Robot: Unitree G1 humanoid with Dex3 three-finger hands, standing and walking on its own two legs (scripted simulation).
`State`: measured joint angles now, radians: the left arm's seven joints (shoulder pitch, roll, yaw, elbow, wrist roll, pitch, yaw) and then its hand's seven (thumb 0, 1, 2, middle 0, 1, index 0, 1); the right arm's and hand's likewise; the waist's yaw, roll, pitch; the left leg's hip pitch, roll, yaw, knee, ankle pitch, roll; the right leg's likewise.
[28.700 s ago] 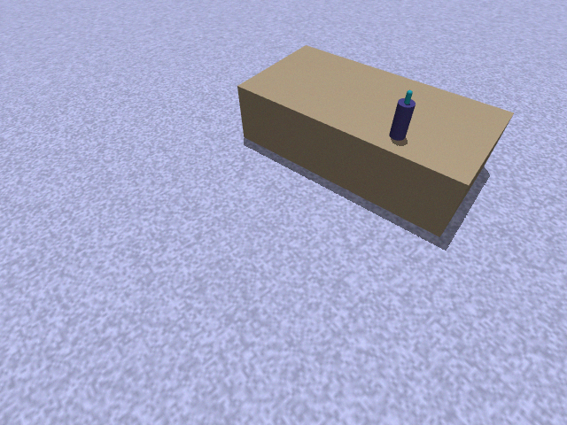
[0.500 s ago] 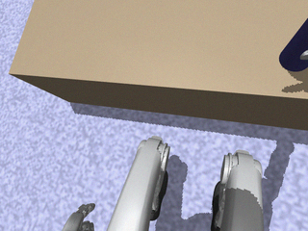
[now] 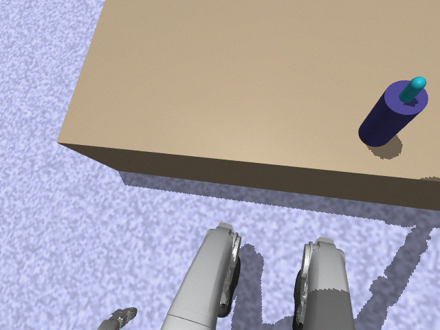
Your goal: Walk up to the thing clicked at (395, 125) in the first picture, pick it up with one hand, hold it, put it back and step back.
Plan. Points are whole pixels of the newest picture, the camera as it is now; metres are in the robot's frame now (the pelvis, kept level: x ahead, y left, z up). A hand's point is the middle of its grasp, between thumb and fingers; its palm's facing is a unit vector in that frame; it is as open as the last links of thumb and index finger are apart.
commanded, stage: home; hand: right
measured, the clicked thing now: (393, 111) +0.54 -0.23 -0.12
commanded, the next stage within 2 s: none
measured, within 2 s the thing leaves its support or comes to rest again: neither
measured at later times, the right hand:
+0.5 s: hand out of the picture +0.40 -0.30 +0.08, palm faces +0.25 +0.90 -0.35, open 16.6 cm
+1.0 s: hand out of the picture +0.21 -0.17 +0.10, palm faces +0.21 +0.95 -0.23, open 17.2 cm
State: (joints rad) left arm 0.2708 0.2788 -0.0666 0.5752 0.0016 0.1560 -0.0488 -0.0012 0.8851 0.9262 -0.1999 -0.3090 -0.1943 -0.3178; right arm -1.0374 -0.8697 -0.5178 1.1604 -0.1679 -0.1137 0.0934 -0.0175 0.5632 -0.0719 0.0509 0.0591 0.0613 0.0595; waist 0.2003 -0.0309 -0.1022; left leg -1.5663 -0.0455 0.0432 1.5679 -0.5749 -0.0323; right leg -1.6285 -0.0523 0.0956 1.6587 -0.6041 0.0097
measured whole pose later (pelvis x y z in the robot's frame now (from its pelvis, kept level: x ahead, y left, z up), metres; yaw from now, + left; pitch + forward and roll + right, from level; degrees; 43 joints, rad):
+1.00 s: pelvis +0.07 +0.01 +0.18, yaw -6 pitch +6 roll +1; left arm 0.19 0.20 -0.02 0.52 -0.05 0.01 0.13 0.01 0.90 0.90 -0.20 -0.29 -0.20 -0.30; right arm 0.40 -0.18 0.03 0.21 0.04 0.11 -0.12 -0.01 0.50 -0.08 0.07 0.06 0.06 0.06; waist 0.00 -0.03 -0.06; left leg -0.49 0.00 0.02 0.81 -0.42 -0.01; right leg -0.53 -0.03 0.05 0.84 -0.42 0.03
